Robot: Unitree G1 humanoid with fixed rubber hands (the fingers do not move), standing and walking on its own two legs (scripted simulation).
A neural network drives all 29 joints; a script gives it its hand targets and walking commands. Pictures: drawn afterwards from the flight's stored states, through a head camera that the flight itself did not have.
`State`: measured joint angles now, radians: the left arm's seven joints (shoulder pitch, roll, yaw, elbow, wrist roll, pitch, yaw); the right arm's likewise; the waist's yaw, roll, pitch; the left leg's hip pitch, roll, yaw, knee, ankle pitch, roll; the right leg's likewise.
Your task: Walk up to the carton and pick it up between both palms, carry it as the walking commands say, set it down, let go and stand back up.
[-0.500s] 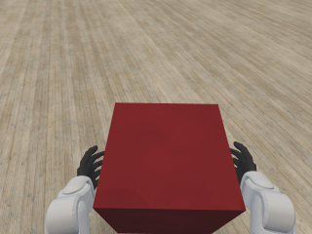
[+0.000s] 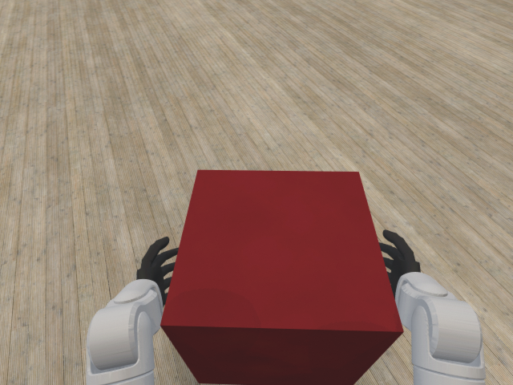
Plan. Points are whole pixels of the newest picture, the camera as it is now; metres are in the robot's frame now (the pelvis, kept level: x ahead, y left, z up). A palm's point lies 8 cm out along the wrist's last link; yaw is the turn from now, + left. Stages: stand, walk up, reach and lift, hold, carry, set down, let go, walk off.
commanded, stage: carry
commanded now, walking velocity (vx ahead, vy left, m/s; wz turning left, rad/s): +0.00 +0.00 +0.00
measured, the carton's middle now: (275, 281) +0.30 -0.01 -0.02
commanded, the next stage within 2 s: none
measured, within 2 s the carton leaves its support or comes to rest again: neither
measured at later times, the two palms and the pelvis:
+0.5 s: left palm (148, 275) +0.28 +0.19 +0.05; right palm (389, 266) +0.28 -0.17 +0.06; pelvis +0.03 +0.01 +0.00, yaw +1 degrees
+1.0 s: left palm (133, 254) +0.31 +0.22 +0.05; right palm (366, 252) +0.30 -0.14 +0.07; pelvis +0.06 +0.04 +0.00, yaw +0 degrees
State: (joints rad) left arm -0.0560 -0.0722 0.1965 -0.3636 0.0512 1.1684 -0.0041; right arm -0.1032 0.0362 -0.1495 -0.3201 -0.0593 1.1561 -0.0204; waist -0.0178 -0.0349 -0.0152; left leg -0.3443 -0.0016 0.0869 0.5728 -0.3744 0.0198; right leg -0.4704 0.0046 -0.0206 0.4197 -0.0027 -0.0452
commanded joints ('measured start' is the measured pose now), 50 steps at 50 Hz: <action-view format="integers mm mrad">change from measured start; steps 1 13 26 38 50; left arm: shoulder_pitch -514 -467 -563 -390 -493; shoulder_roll -719 -708 -719 -632 -658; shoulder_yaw -709 -695 -633 -660 -615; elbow -142 50 46 56 116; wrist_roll -276 -227 -183 -183 -115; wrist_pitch -101 -76 -276 -225 -313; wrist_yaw -193 -196 -179 -149 -157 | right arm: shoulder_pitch -324 -429 -430 -311 -428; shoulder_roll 812 723 777 669 703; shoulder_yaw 671 700 567 626 561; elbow -68 -100 49 -62 62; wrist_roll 260 271 197 201 209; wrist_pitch -87 -72 -259 -211 -295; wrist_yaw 206 221 221 189 222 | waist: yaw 4 -1 11 -2 0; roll -33 -80 84 10 125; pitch -463 -180 -420 -397 -255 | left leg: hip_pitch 200 -88 93 141 93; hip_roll -28 52 114 132 155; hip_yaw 18 -80 -155 -124 -159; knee -89 21 -161 -50 -112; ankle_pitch -34 -21 54 356 468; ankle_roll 20 -16 11 8 12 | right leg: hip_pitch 218 114 223 210 141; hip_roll -88 -201 -89 -123 -82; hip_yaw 92 257 78 65 28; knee -162 -161 6 100 142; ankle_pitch -346 -370 -119 148 -56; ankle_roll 89 -13 -3 -3 14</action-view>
